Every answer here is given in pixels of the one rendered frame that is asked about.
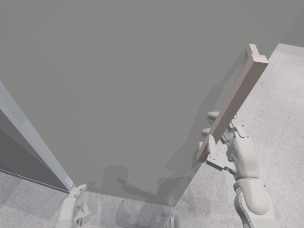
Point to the fridge door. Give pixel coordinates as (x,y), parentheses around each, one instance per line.
(119,90)

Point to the right robot thigh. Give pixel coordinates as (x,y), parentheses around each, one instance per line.
(184,220)

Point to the right robot forearm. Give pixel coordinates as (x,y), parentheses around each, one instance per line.
(253,204)

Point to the handle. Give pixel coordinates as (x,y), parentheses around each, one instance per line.
(252,71)

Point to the robot left hand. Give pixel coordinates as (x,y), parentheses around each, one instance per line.
(70,207)

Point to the robot right hand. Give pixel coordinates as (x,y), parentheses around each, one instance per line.
(240,148)

